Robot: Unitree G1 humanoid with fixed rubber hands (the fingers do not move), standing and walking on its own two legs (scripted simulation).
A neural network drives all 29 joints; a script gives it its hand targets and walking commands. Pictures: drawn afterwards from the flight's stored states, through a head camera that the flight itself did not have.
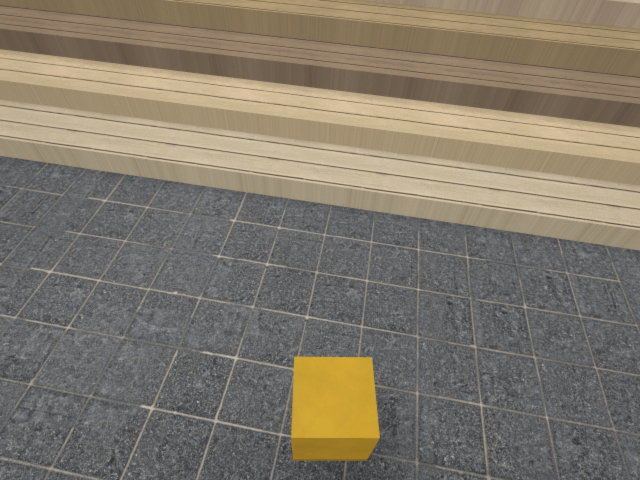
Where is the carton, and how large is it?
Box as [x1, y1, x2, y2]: [291, 357, 379, 460]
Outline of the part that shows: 294,357 291,430 293,460 366,460 379,438 371,357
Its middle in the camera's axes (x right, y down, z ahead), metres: +0.03 +0.47 +1.08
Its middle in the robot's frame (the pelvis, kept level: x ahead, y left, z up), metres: +0.40 -0.04 -0.65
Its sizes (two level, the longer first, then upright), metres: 0.210 0.200 0.250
